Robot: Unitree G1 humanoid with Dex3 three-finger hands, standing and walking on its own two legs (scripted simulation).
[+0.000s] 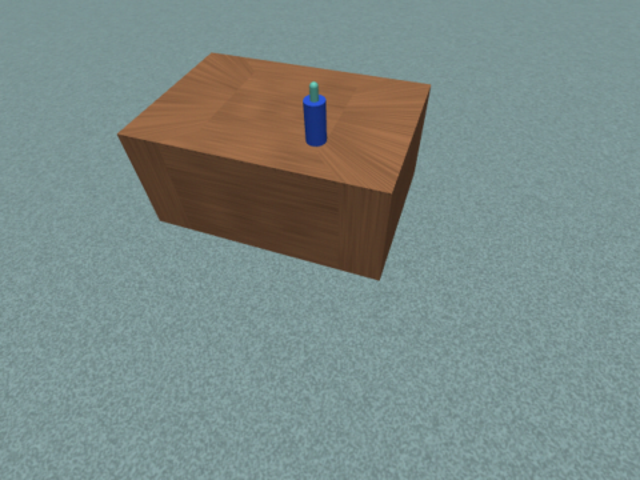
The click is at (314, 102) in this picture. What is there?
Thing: necked bottle
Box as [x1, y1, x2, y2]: [303, 82, 326, 146]
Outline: 311,82 309,85 310,94 304,97 303,99 306,142 308,144 317,146 323,144 326,141 325,98 318,94 317,84 315,82
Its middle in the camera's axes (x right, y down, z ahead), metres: -0.02 -0.41 +1.27
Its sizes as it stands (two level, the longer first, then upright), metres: 0.072 0.072 0.208
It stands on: a support 0.45 m high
